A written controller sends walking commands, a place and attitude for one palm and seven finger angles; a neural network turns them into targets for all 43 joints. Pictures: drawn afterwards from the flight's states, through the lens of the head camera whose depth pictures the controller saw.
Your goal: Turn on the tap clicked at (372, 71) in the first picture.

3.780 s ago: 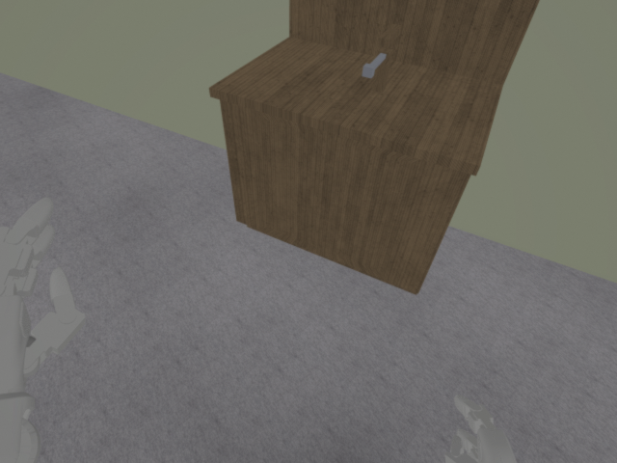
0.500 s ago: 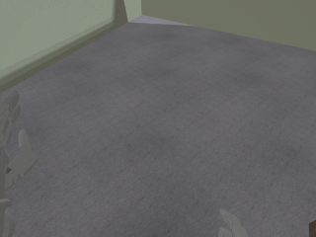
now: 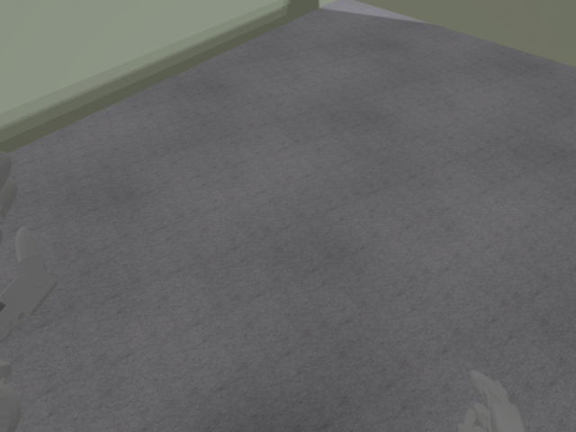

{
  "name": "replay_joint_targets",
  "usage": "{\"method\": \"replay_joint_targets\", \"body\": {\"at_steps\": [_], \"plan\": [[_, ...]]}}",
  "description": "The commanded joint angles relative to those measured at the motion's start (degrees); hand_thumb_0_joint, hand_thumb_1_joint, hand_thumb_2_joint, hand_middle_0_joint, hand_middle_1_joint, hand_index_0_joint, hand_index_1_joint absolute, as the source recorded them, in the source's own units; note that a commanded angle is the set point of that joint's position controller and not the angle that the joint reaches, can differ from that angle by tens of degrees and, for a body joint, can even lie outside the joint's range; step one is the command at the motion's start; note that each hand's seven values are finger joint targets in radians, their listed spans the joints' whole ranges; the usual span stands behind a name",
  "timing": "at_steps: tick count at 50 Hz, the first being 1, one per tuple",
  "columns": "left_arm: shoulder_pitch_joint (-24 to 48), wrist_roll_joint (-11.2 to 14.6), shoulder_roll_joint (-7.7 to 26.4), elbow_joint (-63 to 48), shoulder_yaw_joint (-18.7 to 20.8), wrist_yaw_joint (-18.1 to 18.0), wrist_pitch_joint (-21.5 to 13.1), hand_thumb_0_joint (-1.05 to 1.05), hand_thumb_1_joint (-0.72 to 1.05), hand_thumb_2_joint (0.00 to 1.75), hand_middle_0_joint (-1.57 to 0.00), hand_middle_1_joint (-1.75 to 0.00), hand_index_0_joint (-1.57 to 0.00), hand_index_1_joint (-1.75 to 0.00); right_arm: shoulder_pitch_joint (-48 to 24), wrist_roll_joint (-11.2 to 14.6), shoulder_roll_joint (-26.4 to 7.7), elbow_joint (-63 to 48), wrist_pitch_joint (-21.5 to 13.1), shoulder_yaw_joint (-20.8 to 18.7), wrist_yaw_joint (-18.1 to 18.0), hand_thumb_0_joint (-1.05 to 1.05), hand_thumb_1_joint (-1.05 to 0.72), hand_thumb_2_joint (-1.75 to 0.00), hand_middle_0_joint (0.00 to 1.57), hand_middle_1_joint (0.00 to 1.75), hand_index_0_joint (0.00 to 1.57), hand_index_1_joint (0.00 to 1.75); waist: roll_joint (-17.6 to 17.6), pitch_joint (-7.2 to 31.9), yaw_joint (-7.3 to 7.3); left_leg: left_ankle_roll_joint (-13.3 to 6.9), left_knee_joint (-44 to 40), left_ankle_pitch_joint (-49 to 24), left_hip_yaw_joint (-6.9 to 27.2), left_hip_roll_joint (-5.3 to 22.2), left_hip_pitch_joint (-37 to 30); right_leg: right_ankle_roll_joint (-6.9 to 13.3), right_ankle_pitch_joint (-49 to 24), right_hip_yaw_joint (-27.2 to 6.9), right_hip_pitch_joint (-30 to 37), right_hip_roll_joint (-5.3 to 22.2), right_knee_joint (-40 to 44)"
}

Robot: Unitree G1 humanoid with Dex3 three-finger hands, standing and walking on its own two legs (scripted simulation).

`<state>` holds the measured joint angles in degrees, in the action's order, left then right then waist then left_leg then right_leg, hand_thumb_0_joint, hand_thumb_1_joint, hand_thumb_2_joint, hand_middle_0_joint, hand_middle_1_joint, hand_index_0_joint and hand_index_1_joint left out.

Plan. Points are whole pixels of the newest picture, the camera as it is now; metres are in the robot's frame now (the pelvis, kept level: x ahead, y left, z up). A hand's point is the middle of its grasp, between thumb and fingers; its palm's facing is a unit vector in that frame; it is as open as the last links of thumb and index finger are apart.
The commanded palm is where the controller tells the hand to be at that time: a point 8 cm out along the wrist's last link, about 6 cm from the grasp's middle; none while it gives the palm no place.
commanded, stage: walk to a spot facing it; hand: left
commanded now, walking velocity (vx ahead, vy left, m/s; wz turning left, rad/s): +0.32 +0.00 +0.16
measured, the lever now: out of the picture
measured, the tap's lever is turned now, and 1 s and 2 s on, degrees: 0 0 0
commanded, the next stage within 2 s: turn to face it in 0.36 s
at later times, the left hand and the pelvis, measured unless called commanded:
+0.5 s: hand (105, 219) +0.29 +0.23 +0.18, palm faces +0.53 -0.73 -0.43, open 7.4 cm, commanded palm +0.22 +0.27 +0.19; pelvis +0.11 -0.03 +0.00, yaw +9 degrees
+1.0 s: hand (188, 159) +0.39 +0.17 +0.18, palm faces +0.31 -0.79 -0.53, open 7.4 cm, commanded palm +0.34 +0.22 +0.19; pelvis +0.16 -0.05 -0.01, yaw -3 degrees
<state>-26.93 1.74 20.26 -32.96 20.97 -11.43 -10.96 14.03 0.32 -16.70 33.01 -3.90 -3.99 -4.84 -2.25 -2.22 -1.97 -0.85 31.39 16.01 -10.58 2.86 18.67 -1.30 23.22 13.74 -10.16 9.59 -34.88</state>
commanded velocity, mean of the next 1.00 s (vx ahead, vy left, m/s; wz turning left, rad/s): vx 0.11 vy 0.00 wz -0.20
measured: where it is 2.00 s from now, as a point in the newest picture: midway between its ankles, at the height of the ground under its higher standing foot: outside the picture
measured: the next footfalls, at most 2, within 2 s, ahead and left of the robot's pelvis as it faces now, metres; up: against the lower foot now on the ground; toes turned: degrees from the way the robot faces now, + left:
right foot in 0.32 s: +0.18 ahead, -0.14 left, +0.00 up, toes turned -6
left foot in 0.64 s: +0.21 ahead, +0.13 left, +0.00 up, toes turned +16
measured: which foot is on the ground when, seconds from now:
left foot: down 0.00-0.32, up 0.34-0.62, down 0.64-0.98, up 1.00-1.00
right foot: down 0.00-0.00, up 0.02-0.30, down 0.32-0.66, up 0.68-0.94, down 0.96-1.00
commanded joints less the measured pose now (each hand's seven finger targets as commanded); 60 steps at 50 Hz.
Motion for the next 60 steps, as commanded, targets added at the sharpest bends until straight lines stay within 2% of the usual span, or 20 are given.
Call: {"method": "replay_joint_targets", "body": {"at_steps": [1, 3, 8, 14, 15, 16, 17, 18, 20, 24, 30, 31, 34, 39, 47, 48, 49, 50, 53, 60], "plan": [[10.7, -0.7, 10.4, -12.3, 4.0, -0.9, -6.0, 0.0, 0.9, 0.9, -0.2, -0.3, -0.2, -0.3, -4.7, 0.1, -2.1, -9.0, -3.2, 0.3, 0.9, 0.0, -0.9, -0.9, 0.2, 0.3, 0.2, 0.3, 21.2, 9.7, 3.28, -14.2, -12.4, -26.3, 40.4, 21.2, -26.2, 0.1, 12.8, -8.1, -28.0, -6.6, -39.0], [6.0, -0.7, 13.5, -9.1, 8.0, 0.7, -5.2, 0.0, 0.9, 0.9, -0.2, -0.3, -0.2, -0.3, -6.3, 0.6, -1.9, -7.2, -2.5, -0.2, 1.4, 0.0, -0.9, -0.9, 0.2, 0.3, 0.2, 0.3, 15.5, 8.9, 2.64, -16.9, -12.8, -11.1, 37.4, 21.8, -19.0, -0.5, 8.0, -14.1, -31.8, -1.6, -41.7], [0.4, 0.1, 10.5, -17.6, 7.4, 1.6, -6.4, 0.0, 0.9, 0.9, -0.2, -0.3, -0.2, -0.3, -6.7, 0.3, -0.2, -6.3, -5.0, 1.0, 2.1, 0.0, -0.9, -0.9, 0.2, 0.3, 0.2, 0.3, 17.5, 8.1, 1.28, -9.6, -14.4, -10.8, 15.2, 12.8, -6.7, -1.3, -2.2, -7.6, -18.1, -2.4, -19.0], [4.1, -0.2, 8.5, -3.1, 6.0, 2.0, -3.9, 0.0, 0.9, 0.9, -0.2, -0.3, -0.2, -0.3, -6.2, 0.3, -0.1, -4.8, -3.9, 1.6, 0.6, 0.0, -0.9, -0.9, 0.2, 0.3, 0.2, 0.3, 8.6, 7.2, 1.24, -4.5, -2.1, 4.1, 8.6, 8.9, 1.9, -1.6, -7.3, -1.8, 3.4, -7.3, 5.4], [6.1, -0.7, 9.7, -2.2, 6.1, 1.9, -3.4, 0.0, 0.9, 0.9, -0.2, -0.3, -0.2, -0.3, -5.7, 0.5, 0.8, -4.6, -3.4, 1.6, 0.5, 0.0, -0.9, -0.9, 0.2, 0.3, 0.2, 0.3, -1.0, 8.2, 1.11, -3.0, 11.4, 8.0, 6.1, 5.3, 6.2, 1.1, -3.5, -10.2, 7.1, -1.6, 11.2], [5.9, -1.1, 11.5, -0.1, 6.4, 1.8, -2.4, 0.0, 0.9, 0.9, -0.2, -0.3, -0.2, -0.3, -5.9, 0.3, 2.3, -5.5, -2.9, 2.2, 0.6, 0.0, -0.9, -0.9, 0.2, 0.3, 0.2, 0.3, -17.8, 7.8, 0.86, -0.5, 29.6, 16.0, 3.2, -2.4, 19.6, 7.7, -2.9, -34.3, 12.4, 12.4, 18.1], [9.3, -0.1, 13.6, -1.4, 8.4, 1.5, -2.4, 0.0, 0.9, 0.9, -0.2, -0.3, -0.2, -0.3, -8.5, -0.1, 0.0, -6.0, -3.7, 1.9, 0.8, 0.0, -0.9, -0.9, 0.2, 0.3, 0.2, 0.3, -17.9, 7.0, 0.11, 0.3, 39.3, 16.0, 10.3, -1.5, 22.7, 10.2, 0.4, -41.4, 9.6, 18.5, 22.0], [9.6, 0.0, 12.6, -1.4, 7.2, 2.0, -3.2, 0.0, 0.9, 0.9, -0.2, -0.3, -0.2, -0.3, -8.1, -0.1, -0.2, -4.8, -3.7, 1.5, 1.1, 0.0, -0.9, -0.9, 0.2, 0.3, 0.2, 0.3, -15.7, 4.4, 1.07, 1.2, 45.1, 12.2, 12.4, 0.3, 23.3, 11.1, 2.8, -40.4, 6.5, 19.0, 22.7], [7.1, -0.4, 11.6, -4.0, 6.7, 2.3, -4.4, 0.0, 0.9, 0.9, -0.2, -0.3, -0.2, -0.3, -9.6, -0.3, 0.2, -4.0, -2.4, 2.4, 1.4, 0.0, -0.9, -0.9, 0.2, 0.3, 0.2, 0.3, -7.3, 2.7, 1.07, 2.6, 46.1, 7.3, 11.8, 2.7, 22.3, 9.6, -7.6, -24.5, 3.5, 15.5, 19.9], [3.7, -0.4, 11.5, -9.6, 7.2, 1.2, -4.8, 0.0, 0.9, 0.9, -0.2, -0.3, -0.2, -0.3, -9.6, -0.4, 0.3, -5.3, -1.4, 2.1, 0.9, 0.0, -0.9, -0.9, 0.2, 0.3, 0.2, 0.3, -6.0, 5.3, 1.56, 2.4, 26.1, 5.7, 6.6, 3.2, 12.5, 8.2, -25.7, -10.9, 1.8, 11.3, 15.9], [4.3, -0.1, 11.2, -15.2, 7.8, -0.8, -5.3, 0.0, 0.9, 0.9, -0.2, -0.3, -0.2, -0.3, -6.5, -0.7, 0.0, -7.7, -1.5, 1.0, -0.2, 0.0, -0.9, -0.9, 0.2, 0.3, 0.2, 0.3, -0.8, 11.8, 1.96, 2.8, -4.0, -8.7, -0.5, -0.7, -7.9, 5.5, -28.8, -10.0, 2.4, 3.2, 5.5], [5.4, -0.3, 10.4, -14.8, 6.3, -0.6, -5.5, 0.0, 0.9, 0.9, -0.2, -0.3, -0.2, -0.3, -5.9, -0.2, -1.2, -7.9, -1.5, 0.3, -0.7, 0.0, -0.9, -0.9, 0.2, 0.3, 0.2, 0.3, 3.5, 11.8, 2.38, 2.0, -6.6, -11.5, 3.3, 2.9, -12.2, 4.0, -23.8, -10.2, -0.3, 1.8, 0.6], [7.1, -0.2, 10.7, -7.4, 6.3, 0.4, -6.3, 0.0, 0.9, 0.9, -0.2, -0.3, -0.2, -0.3, -6.0, -0.4, -2.5, -8.3, -1.9, 0.3, -0.1, 0.0, -0.9, -0.9, 0.2, 0.3, 0.2, 0.3, 22.5, 9.7, 2.42, -8.4, -12.7, -32.9, 25.3, 22.9, -17.2, 0.0, 13.4, -9.2, -20.5, -8.0, -24.1], [5.0, -0.1, 7.9, -12.3, 3.3, 2.5, -5.4, 0.0, 0.9, 0.9, -0.2, -0.3, -0.2, -0.3, -5.5, 0.1, -2.4, -8.8, -3.4, 0.2, 3.4, 0.0, -0.9, -0.9, 0.2, 0.3, 0.2, 0.3, 17.8, 9.1, 2.08, -5.0, -8.0, -37.9, 7.4, 19.0, -15.6, -0.9, 0.0, -8.6, -18.3, -6.3, -16.0], [3.0, 0.5, 11.4, -9.8, 7.6, 3.1, -2.8, 0.0, 0.9, 0.9, -0.2, -0.3, -0.2, -0.3, -5.4, 0.6, -1.1, -10.6, -2.9, 1.4, 4.0, 0.0, -0.9, -0.9, 0.2, 0.3, 0.2, 0.3, 11.7, 9.2, 0.91, 0.8, 5.7, -20.9, -0.9, 17.3, -6.9, -0.6, -15.4, -5.8, -0.6, -8.2, 5.1], [4.0, 0.0, 13.2, -9.2, 8.8, 2.8, -2.9, 0.0, 0.9, 0.9, -0.2, -0.3, -0.2, -0.3, -4.9, 0.9, 0.0, -10.7, -2.6, 1.5, 4.0, 0.0, -0.9, -0.9, 0.2, 0.3, 0.2, 0.3, 2.1, 10.5, 1.05, 2.7, 16.7, -12.8, -3.0, 12.6, -2.6, 2.2, -32.4, -13.4, 3.6, -2.8, 8.1], [3.7, 0.5, 15.0, -8.6, 10.8, 2.4, -2.9, 0.0, 0.9, 0.9, -0.2, -0.3, -0.2, -0.3, -6.5, 0.9, 1.5, -11.9, -2.5, 2.2, 3.8, 0.0, -0.9, -0.9, 0.2, 0.3, 0.2, 0.3, -11.2, 11.1, 0.4, 5.4, 28.4, 16.3, -1.3, 3.8, 10.9, 8.3, -57.9, -31.5, 9.7, 6.6, 8.7], [2.6, 1.9, 14.5, -9.1, 11.2, 2.1, -2.4, 0.0, 0.9, 0.9, -0.2, -0.3, -0.2, -0.3, -7.2, 1.1, 0.5, -11.5, -2.4, 1.3, 3.7, 0.0, -0.9, -0.9, 0.2, 0.3, 0.2, 0.3, -15.9, 12.8, 0.19, 6.0, 36.5, 20.8, 7.0, 2.1, 13.5, 9.6, -61.0, -38.0, 8.4, 10.2, 10.9], [-2.1, 1.9, 13.3, -11.2, 11.9, 1.2, -3.0, 0.0, 0.9, 0.9, -0.2, -0.3, -0.2, -0.3, -8.9, 0.4, 2.2, -9.1, 0.2, 3.4, 4.0, 0.0, -0.9, -0.9, 0.2, 0.3, 0.2, 0.3, -4.0, 14.7, 1.3, 6.5, 42.4, 12.1, 11.6, 2.9, 17.6, 10.7, -51.5, -30.3, 13.1, 7.1, 7.7], [-3.7, 2.3, 12.4, -7.7, 11.0, 1.2, -3.2, 0.0, 0.9, 0.9, -0.2, -0.3, -0.2, -0.3, -9.7, 0.2, -0.7, -8.0, 2.6, 1.2, 3.0, 0.0, -0.9, -0.9, 0.2, 0.3, 0.2, 0.3, -2.7, 12.4, 0.73, 6.1, 30.8, 6.8, 10.4, 1.0, 12.5, 9.3, -29.6, -30.4, 3.6, 3.2, 14.8]]}}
